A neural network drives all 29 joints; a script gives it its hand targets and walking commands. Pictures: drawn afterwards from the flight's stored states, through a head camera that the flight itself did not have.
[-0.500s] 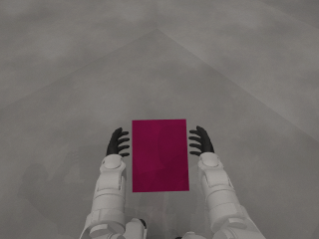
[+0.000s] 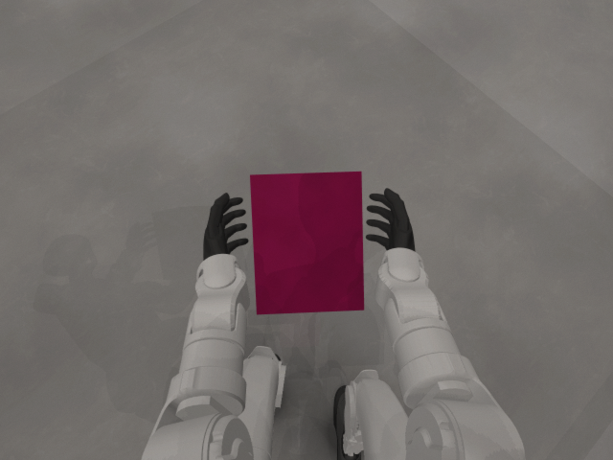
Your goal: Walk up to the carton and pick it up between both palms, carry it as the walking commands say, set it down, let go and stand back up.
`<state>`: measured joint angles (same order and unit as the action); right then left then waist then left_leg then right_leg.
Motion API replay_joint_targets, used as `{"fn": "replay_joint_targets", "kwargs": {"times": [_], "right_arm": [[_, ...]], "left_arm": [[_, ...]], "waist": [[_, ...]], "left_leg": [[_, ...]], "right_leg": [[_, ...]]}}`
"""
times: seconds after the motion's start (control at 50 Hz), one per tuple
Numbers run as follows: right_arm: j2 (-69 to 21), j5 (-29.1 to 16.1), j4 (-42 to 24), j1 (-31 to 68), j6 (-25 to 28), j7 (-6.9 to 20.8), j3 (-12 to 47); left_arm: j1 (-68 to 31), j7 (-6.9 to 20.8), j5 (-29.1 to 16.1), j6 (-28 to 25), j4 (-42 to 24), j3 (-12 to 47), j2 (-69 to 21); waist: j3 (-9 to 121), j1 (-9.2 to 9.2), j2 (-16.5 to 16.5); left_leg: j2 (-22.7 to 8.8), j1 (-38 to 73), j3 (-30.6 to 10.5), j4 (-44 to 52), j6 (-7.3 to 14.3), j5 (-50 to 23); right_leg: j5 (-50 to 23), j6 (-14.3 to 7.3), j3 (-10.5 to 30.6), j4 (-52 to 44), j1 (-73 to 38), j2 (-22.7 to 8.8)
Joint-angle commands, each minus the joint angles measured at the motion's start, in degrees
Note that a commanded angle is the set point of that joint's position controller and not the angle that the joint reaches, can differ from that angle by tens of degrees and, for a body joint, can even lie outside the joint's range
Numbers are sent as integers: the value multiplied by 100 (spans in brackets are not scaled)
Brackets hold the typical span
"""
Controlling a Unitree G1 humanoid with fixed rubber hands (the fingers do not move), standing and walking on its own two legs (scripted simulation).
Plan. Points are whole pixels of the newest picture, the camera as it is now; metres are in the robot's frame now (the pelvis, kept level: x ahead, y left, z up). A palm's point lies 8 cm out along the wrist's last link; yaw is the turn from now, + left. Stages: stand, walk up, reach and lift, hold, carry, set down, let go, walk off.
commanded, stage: set down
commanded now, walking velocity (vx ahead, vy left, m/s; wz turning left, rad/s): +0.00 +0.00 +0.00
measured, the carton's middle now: (306, 237) +0.43 +0.06 -0.18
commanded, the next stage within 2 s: none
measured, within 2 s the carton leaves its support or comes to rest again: neither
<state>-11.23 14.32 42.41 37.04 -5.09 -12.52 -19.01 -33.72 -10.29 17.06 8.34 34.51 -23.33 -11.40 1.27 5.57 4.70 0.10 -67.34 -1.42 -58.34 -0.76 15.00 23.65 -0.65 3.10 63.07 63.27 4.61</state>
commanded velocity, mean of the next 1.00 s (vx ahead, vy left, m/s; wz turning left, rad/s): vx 0.00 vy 0.00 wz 0.00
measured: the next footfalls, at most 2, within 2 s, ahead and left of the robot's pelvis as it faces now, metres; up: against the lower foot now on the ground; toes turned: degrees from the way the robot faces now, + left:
none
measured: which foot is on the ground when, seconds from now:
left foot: down 0.00-1.00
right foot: down 0.00-1.00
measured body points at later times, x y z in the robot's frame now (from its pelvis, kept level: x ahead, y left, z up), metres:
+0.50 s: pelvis -0.01 +0.00 -0.07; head +0.20 +0.03 +0.33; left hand +0.40 +0.19 -0.15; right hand +0.44 -0.05 -0.14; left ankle +0.11 +0.13 -0.65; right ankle +0.05 -0.11 -0.65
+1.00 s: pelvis -0.01 +0.00 -0.14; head +0.24 +0.03 +0.23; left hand +0.42 +0.20 -0.24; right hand +0.47 -0.04 -0.23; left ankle +0.11 +0.13 -0.65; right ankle +0.05 -0.11 -0.65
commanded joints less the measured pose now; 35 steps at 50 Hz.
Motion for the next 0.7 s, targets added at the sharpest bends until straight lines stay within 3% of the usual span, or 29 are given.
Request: {"fn": "replay_joint_targets", "kwargs": {"times": [0.0, 0.22, 0.68], "right_arm": [[-4931, -231, 117, 3232, 143, 1461, 2771], [-5069, -234, 471, 3919, -203, 1604, 2347], [-5058, -422, 379, 4466, -243, 1289, 2482]], "left_arm": [[-3235, 1415, -364, -144, 254, 3102, -4881], [-3950, 1467, -374, 213, 472, 2767, -5045], [-4472, 1467, -590, 232, 294, 2670, -4675]], "waist": [[4462, 187, -326], [4743, 172, -334], [5742, 347, -121]], "left_leg": [[733, 3158, -33, 97, 70, -600], [792, 2429, 2, -583, 55, -120], [937, 1019, 243, -2077, -29, -776]], "right_leg": [[-243, -16, 136, -565, -441, 631], [262, -3, 29, 135, 486, 723], [-393, 197, -93, 1485, 1460, 921]]}}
